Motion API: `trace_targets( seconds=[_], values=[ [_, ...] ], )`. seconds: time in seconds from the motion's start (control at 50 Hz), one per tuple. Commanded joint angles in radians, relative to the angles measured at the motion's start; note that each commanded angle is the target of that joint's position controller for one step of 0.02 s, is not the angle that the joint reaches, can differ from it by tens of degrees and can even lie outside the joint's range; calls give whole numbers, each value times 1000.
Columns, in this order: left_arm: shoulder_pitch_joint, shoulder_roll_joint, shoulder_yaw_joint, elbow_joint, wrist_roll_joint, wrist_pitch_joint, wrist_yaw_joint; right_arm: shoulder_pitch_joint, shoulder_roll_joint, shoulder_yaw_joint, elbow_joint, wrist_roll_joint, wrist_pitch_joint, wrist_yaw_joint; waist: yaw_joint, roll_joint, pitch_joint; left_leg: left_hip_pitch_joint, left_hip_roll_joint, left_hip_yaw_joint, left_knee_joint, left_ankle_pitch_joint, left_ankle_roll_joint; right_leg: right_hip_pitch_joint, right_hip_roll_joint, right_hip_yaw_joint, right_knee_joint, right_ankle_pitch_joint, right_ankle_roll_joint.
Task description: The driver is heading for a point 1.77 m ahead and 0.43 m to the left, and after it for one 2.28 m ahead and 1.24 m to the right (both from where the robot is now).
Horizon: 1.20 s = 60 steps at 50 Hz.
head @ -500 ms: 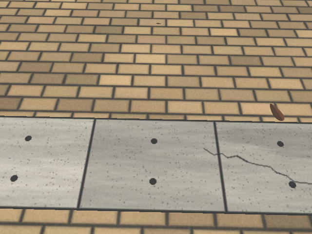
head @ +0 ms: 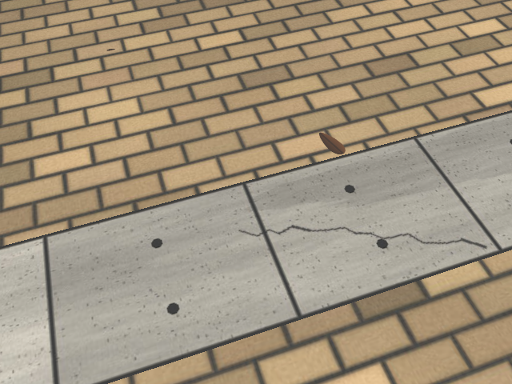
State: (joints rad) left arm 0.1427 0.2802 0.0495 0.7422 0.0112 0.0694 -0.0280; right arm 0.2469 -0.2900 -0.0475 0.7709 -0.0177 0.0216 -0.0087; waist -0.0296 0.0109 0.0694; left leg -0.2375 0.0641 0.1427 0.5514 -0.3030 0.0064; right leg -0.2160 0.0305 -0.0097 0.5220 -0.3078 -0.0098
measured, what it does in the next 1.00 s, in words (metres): walks ahead: left foot, then right foot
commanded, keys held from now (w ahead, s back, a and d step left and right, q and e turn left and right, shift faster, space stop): no key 0.24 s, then w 0.76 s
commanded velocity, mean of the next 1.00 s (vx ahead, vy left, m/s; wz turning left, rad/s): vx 0.27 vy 0.00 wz -0.07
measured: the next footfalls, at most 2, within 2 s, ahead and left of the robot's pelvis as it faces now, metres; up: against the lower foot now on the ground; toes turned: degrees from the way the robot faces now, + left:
left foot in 0.42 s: +0.01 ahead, +0.09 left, +0.00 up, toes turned -1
right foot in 0.86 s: +0.32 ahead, -0.14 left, +0.00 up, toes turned -6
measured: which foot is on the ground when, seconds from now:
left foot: down 0.00-0.00, up 0.02-0.40, down 0.42-0.88, up 0.90-1.00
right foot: down 0.00-0.42, up 0.44-0.84, down 0.86-1.00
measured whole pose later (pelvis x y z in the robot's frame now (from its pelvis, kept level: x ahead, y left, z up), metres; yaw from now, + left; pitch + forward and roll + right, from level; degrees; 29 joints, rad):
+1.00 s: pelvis +0.24 -0.07 +0.00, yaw -2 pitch -1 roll +0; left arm 0.19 0.24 0.05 0.92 0.02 -0.06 -0.01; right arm 0.33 -0.23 -0.04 0.99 -0.02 -0.07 0.01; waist -0.03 0.03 0.06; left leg -0.34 0.03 -0.01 1.14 -0.31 0.08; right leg -0.29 0.05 -0.11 0.47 -0.18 -0.09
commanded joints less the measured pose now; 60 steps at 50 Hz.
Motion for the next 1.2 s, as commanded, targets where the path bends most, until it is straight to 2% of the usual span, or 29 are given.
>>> trace_targets(
  seconds=[0.02, 0.04, 0.08, 0.1, 0.14, 0.24, 0.28, 0.32, 0.36, 0.4, 0.42, 0.44, 0.46, 0.48, 0.52, 0.6, 0.68, 0.76, 0.8, 0.84, 0.86, 0.88, 0.9, 0.92, 0.94, 0.96, 1.0, 1.1, 1.2],
  values=[
    [64, 228, 37, -58, 17, -42, 21, 41, -15, 0, -86, -1, -1, 11, 8, -270, -150, -238, -9, -13, 218, -198, -14, 289, -380, 448, -249, 562, -126],
    [114, 193, 33, -33, 4, -50, 28, -25, -65, -8, -70, 3, 22, -8, 86, -190, -152, -173, -18, -133, 304, -313, -16, 151, -408, 399, -209, 650, -245],
    [3, 99, -1, -28, 6, -51, 34, -15, -84, -16, -42, 15, 36, -4, 22, -143, -58, -168, -11, -169, 335, -209, -14, 83, -292, 271, -240, 520, -215],
    [-31, 91, -7, -28, 7, -51, 40, -1, -96, -22, -26, 9, 35, -2, 6, -163, -42, -169, -15, -161, 320, -159, -17, 89, -245, 233, -246, 503, -182],
    [-16, 87, -13, -13, 2, -54, 48, 43, -98, -24, 11, -4, 35, 2, 7, -159, -75, -135, -33, -148, 329, -118, -30, 116, -212, 183, -224, 610, -176],
    [6, 87, -20, 37, 8, -61, 49, 12, -47, -7, 37, 5, 39, -5, 32, -142, -66, -63, -43, -144, 150, -114, -37, 100, -209, 194, -223, 455, -180],
    [53, 113, -10, 70, 11, -56, 48, 12, -53, -6, 48, -5, 31, -5, 54, -156, -76, -47, -64, -115, 102, -131, -27, 97, -207, 257, -282, 73, -196],
    [86, 147, 8, 92, 12, -44, 43, -9, -71, -10, 44, -15, 15, -1, 66, -163, -26, -96, -73, -99, 96, -168, -5, 85, -234, 352, -341, -242, -219],
    [79, 138, 12, 101, 9, -43, 38, 8, -47, -5, 56, -13, -3, 3, 44, -125, 13, -61, -70, -95, 17, -148, 28, 39, -247, 384, -354, -319, -225],
    [14, 119, 14, 93, -6, -47, 36, 120, -14, 2, 110, -12, -24, 0, -31, -79, 16, 169, -83, -86, -179, -39, 80, -116, -193, 322, -299, -338, -185],
    [-35, 82, 7, 74, -5, -57, 34, 205, -44, -5, 142, -17, -36, -8, -71, -10, 15, 328, -17, -199, -252, -101, 112, -274, -134, 253, -171, -313, -144],
    [-110, 12, -12, 31, -10, -73, 29, 297, -131, -24, 163, -14, -46, -14, -113, 171, -4, 422, 175, -495, -399, -368, 177, -446, 1, 80, 78, -243, -86],
    [-166, 49, -6, 3, 14, -83, 27, 307, -177, -40, 183, -10, -51, -8, -114, 198, 98, 341, 322, -705, -506, -471, 241, -552, 29, 4, 230, -184, -72],
    [-137, 85, 6, 18, 23, -92, 21, 240, -129, -29, 174, -11, -57, -5, -57, 94, 141, 280, 311, -676, -505, -441, 252, -546, -25, 58, 318, -112, -72],
    [-25, 92, 12, 76, 19, -103, -1, 141, -91, -21, 149, 0, -74, -1, 13, 86, 95, 292, 216, -525, -507, -285, 199, -504, -54, 49, 375, -17, -56],
    [-65, 50, 4, 78, 30, -99, -18, 208, -53, -10, 194, 5, -102, 5, -3, 77, 54, 311, 143, -340, -482, 52, 186, -522, -78, -16, 420, 107, -18],
    [-191, 25, -10, 29, 26, -97, -21, 259, -51, -6, 228, 0, -106, 6, -34, 88, 78, 266, 122, -260, -464, 257, 189, -498, -79, -64, 279, 174, 6],
    [-237, 30, -15, 1, 19, -100, -18, 273, -76, -9, 251, -1, -109, 2, -33, 111, 83, 258, 148, -223, -429, 446, 177, -370, -58, -91, 120, 176, -34],
    [-178, 45, -8, 12, 19, -103, -8, 245, -89, -11, 254, 0, -108, -1, 7, 113, 58, 270, 166, -205, -358, 632, 158, -260, -32, -99, 76, 147, -71],
    [58, 77, 15, 88, 17, -116, 9, 211, -103, -14, 255, 2, -102, -1, 116, 87, -69, 257, 135, -152, -79, 894, 124, 20, 30, -115, -5, 145, -112],
    [224, 119, 33, 142, 30, -127, 21, 210, -91, -9, 247, 3, -101, 1, 176, 53, -167, 120, 91, -123, 147, 756, 106, 261, -22, -57, -21, 115, -136],
    [360, 227, 61, 157, 55, -132, 33, 273, 13, 16, 206, 28, -100, 12, 175, -154, -321, -176, -20, -72, 520, 286, 63, 538, -335, 377, -97, -171, -218],
    [352, 232, 62, 169, 26, -123, 23, 282, -12, 3, 212, 22, -101, 13, 154, -221, -379, -309, -136, -185, 726, -199, 72, 519, -447, 761, -296, -240, -278],
    [222, 192, 53, 156, 8, -121, 21, 198, -59, -14, 191, 10, -99, 11, 100, -137, -201, -385, -63, -228, 781, -126, 91, 378, -407, 624, -302, -269, -255],
    [133, 115, 35, 138, 4, -128, 18, 142, -50, -10, 179, 7, -105, 18, 76, -67, -96, -377, -18, -214, 736, -33, 97, 229, -368, 481, -322, -186, -241],
    [94, 71, 22, 140, 7, -138, 17, 125, -24, -8, 180, 7, -106, 22, 44, -53, -45, -336, 15, -203, 671, 14, 98, 130, -315, 372, -353, -74, -211],
    [98, 27, 6, 166, 6, -154, 21, 153, 4, -4, 193, -18, -82, 33, -1, -77, -31, -250, 40, -193, 603, 40, 80, 33, -253, 240, -378, 87, -184],
    [215, 44, 6, 223, -1, -176, 24, -3, 8, -5, 143, -21, -56, 47, 7, -55, 19, -393, 64, -141, 481, 157, 35, 68, -225, 136, -437, 229, -205],
    [300, 35, -4, 257, -3, -175, 27, -205, 30, 10, 74, -10, -64, 50, 54, -52, 41, -415, 35, -85, 212, 308, 13, 134, -189, 55, -424, 432, -182]
  ],
)
Over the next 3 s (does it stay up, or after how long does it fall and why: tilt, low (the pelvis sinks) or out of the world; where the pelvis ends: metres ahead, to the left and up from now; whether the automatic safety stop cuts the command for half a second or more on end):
stays up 1.26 0.18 -0.01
